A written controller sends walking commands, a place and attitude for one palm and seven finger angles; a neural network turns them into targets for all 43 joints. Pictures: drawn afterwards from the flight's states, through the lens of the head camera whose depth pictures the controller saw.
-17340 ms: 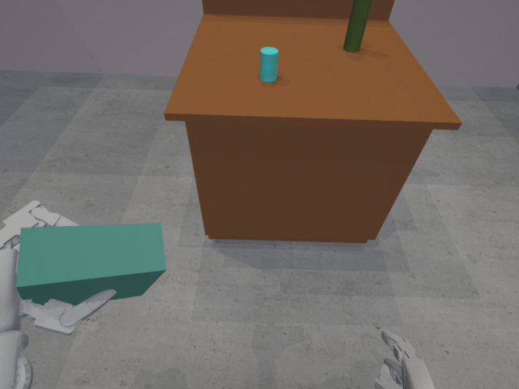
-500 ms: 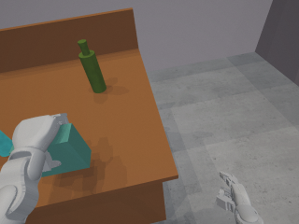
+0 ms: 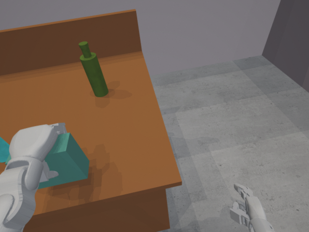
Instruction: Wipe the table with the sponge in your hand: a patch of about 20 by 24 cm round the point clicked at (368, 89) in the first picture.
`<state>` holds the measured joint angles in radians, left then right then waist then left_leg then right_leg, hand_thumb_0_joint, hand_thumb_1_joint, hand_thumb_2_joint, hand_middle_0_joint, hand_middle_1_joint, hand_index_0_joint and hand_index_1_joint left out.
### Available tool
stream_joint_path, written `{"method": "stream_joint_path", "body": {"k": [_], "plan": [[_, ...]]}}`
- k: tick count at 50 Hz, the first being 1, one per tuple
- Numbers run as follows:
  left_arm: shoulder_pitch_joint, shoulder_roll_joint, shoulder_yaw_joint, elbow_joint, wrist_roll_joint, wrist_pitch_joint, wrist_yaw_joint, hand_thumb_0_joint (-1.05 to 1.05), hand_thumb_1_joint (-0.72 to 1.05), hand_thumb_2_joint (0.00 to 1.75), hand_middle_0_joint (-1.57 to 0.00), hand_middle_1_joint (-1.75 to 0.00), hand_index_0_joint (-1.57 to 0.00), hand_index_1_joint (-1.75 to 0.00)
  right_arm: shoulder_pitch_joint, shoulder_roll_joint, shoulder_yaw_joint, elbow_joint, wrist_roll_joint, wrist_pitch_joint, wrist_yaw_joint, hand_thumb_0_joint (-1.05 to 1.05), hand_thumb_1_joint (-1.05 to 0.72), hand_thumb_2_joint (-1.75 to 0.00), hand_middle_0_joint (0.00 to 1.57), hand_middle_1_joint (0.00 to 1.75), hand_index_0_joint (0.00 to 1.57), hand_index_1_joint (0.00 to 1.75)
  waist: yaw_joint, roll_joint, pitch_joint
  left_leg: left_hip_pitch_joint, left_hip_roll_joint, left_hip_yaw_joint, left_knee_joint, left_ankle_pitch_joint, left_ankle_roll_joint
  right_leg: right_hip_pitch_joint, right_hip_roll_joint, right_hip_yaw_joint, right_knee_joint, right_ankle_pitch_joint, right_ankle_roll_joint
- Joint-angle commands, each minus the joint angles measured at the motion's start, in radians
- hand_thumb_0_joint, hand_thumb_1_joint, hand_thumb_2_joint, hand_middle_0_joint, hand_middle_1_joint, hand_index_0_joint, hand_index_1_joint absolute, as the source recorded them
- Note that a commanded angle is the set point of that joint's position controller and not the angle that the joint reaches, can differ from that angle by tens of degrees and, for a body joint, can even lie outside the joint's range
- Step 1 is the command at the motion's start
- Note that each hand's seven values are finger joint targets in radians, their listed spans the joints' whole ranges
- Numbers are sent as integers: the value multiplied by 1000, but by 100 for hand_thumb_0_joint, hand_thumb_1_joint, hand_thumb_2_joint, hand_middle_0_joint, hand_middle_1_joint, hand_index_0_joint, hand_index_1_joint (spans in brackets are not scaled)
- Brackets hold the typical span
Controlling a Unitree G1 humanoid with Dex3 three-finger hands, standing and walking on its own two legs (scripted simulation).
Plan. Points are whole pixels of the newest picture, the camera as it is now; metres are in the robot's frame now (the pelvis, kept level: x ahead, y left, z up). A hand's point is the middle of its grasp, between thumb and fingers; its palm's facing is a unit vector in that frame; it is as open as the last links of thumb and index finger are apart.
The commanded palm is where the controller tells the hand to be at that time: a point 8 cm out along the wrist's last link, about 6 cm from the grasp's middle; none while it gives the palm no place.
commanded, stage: move the sponge above the wiping area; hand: left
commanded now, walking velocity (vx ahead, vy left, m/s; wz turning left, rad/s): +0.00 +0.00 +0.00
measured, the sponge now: (57, 166) +0.23 +0.30 +0.06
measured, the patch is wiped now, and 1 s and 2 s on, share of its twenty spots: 0.00 0.00 0.00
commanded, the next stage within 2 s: lower the sponge onto the table in 0.90 s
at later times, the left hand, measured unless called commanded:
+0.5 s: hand (54, 157) +0.24 +0.29 +0.10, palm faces +0.00 -0.06 -1.00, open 9.7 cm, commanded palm +0.21 +0.29 +0.17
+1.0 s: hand (50, 153) +0.24 +0.30 +0.11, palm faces +0.01 -0.04 -1.00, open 9.7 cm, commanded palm +0.22 +0.29 +0.17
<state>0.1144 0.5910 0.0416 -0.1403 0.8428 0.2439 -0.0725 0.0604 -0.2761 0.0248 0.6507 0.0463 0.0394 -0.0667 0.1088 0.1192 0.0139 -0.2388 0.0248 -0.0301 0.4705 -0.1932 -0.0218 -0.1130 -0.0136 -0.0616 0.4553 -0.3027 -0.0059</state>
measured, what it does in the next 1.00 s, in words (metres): stands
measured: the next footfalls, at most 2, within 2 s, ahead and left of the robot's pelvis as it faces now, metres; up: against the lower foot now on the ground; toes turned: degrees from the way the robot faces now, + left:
none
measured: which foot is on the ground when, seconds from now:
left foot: down 0.00-1.00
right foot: down 0.00-1.00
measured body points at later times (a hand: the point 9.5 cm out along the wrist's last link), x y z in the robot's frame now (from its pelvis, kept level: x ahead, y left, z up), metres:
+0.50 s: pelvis +0.00 +0.01 +0.00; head +0.00 -0.03 +0.45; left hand +0.23 +0.29 +0.15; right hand +0.23 -0.20 -0.09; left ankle +0.04 +0.14 -0.74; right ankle -0.03 -0.11 -0.74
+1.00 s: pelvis +0.00 +0.00 +0.00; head -0.01 -0.04 +0.45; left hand +0.23 +0.30 +0.16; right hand +0.23 -0.21 -0.09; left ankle +0.04 +0.14 -0.74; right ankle -0.03 -0.11 -0.74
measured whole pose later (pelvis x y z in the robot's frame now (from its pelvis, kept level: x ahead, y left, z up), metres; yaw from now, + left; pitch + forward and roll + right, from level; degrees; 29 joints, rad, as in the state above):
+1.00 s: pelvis +0.00 +0.00 +0.00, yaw +0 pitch -3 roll +0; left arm 0.09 0.57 0.02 -0.10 0.87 0.22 -0.04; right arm 0.06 -0.27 0.02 0.66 0.05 0.04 -0.06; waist 0.11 0.12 0.02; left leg -0.23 0.03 -0.03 0.46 -0.18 -0.02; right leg -0.10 -0.01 -0.06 0.44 -0.29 -0.01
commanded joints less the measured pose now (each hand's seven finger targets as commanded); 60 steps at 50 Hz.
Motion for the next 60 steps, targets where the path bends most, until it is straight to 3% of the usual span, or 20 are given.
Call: {"method": "stream_joint_path", "body": {"k": [1,7,8,14,20,23,27,28,32,33,35,38,40,43,45,46,50,56,58,60], "plan": [[-260,257,158,-168,34,-28,54,0,10,130,-120,-160,-120,-160,-179,-88,-36,-161,-5,-54,-15,0,-90,-90,20,30,20,30,-9,-49,-198,155,-53,29,-37,168,63,-72,31,19,-90,207,-32],[-212,252,184,-185,34,-36,87,0,10,130,-120,-160,-120,-160,-175,-81,-42,-171,-7,-52,-4,0,-90,-90,20,30,20,30,5,-33,-230,155,-47,35,-31,230,62,-33,27,15,-67,280,-35],[-186,283,223,-186,28,-26,93,0,10,130,-120,-160,-120,-160,-191,-86,-39,-167,-7,-52,-1,0,-90,-90,20,30,20,30,14,-28,-222,147,-48,29,-33,223,59,-28,36,26,-71,269,-42],[-154,237,176,-170,24,13,87,0,10,130,-120,-160,-120,-160,-179,-89,-36,-175,-4,-41,7,0,-90,-90,20,30,20,30,2,-52,-203,122,-48,34,-33,208,60,-45,30,7,-64,266,-31],[-201,168,89,-264,35,-35,81,0,10,130,-120,-160,-120,-160,-169,-73,-41,-183,-4,-62,0,0,-90,-90,20,30,20,30,-19,-27,-227,171,-39,19,-30,211,68,-73,35,5,-64,234,-33],[-200,256,174,-283,57,-37,105,0,10,130,-120,-160,-120,-160,-182,-81,-42,-173,-12,-60,2,0,-90,-90,20,30,20,30,3,-22,-234,175,-38,8,-35,233,61,-55,45,22,-69,246,-46],[-215,222,161,-199,54,-6,132,0,10,130,-120,-160,-120,-160,-177,-77,-43,-162,-7,-46,5,0,-90,-90,20,30,20,30,5,-31,-204,146,-36,17,-54,186,54,-59,39,7,-74,194,-40],[-225,260,195,-201,47,11,133,0,10,130,-120,-160,-120,-160,-209,-82,-38,-160,-3,-45,5,0,-90,-90,20,30,20,30,10,-16,-181,137,-39,15,-60,164,52,-57,46,26,-87,172,-48],[-220,177,99,-179,41,40,106,0,10,130,-120,-160,-120,-160,-210,-79,-34,-166,0,-41,7,0,-90,-90,20,30,20,30,2,-17,-207,146,-44,22,-60,169,56,-48,35,7,-80,190,-38],[-215,202,118,-182,40,49,95,0,10,130,-120,-160,-120,-160,-235,-81,-29,-166,1,-42,5,0,-90,-90,20,30,20,30,4,-14,-196,142,-47,20,-64,153,55,-48,43,22,-86,175,-43],[-226,154,60,-161,36,45,69,0,10,130,-120,-160,-120,-160,-213,-79,-26,-167,2,-44,4,0,-90,-90,20,30,20,30,-16,-56,-179,131,-47,22,-62,136,59,-63,36,8,-89,169,-33],[-253,235,120,-195,46,25,48,0,10,130,-120,-160,-120,-160,-229,-86,-23,-171,-1,-42,-1,0,-90,-90,20,30,20,30,-7,-49,-187,140,-51,17,-60,133,62,-55,42,29,-96,171,-39],[-249,229,127,-184,51,-3,52,0,10,130,-120,-160,-120,-160,-198,-80,-28,-168,-5,-48,-4,0,-90,-90,20,30,20,30,-9,-71,-201,148,-49,23,-49,157,65,-53,36,14,-88,193,-34],[-256,282,187,-209,49,-22,69,0,10,130,-120,-160,-120,-160,-210,-84,-29,-166,-8,-44,-6,0,-90,-90,20,30,20,30,3,-24,-192,152,-52,17,-50,162,60,-47,44,31,-98,191,-44],[-255,253,177,-153,44,-27,84,0,10,130,-120,-160,-120,-160,-185,-80,-34,-157,-5,-47,-6,0,-90,-90,20,30,20,30,-4,-51,-185,148,-47,28,-46,162,61,-59,38,17,-97,193,-37],[-252,261,185,-142,44,-24,87,0,10,130,-120,-160,-120,-160,-188,-84,-36,-156,-5,-43,-7,0,-90,-90,20,30,20,30,4,-42,-188,146,-52,27,-47,161,59,-54,37,19,-101,194,-38],[-311,211,119,-127,40,-16,86,0,10,130,-120,-160,-120,-160,-193,-84,-36,-154,2,-52,-9,0,-90,-90,20,30,20,30,-17,-16,-185,149,-50,30,-54,138,59,-70,37,12,-99,164,-36],[-279,233,131,-133,42,-18,60,0,10,130,-120,-160,-120,-160,-185,-91,-38,-162,-3,-50,-9,0,-90,-90,20,30,20,30,-6,-60,-213,151,-56,28,-43,176,67,-46,35,15,-89,232,-33],[-276,273,169,-173,41,-25,65,0,10,130,-120,-160,-120,-160,-196,-91,-37,-165,-3,-50,-8,0,-90,-90,20,30,20,30,-4,-33,-222,155,-55,26,-42,189,64,-32,40,27,-85,241,-39],[-238,238,160,-177,39,-35,74,0,10,130,-120,-160,-120,-160,-174,-83,-40,-167,-5,-54,0,0,-90,-90,20,30,20,30,-1,-39,-231,158,-49,28,-36,220,64,-29,35,9,-72,271,-36]]}}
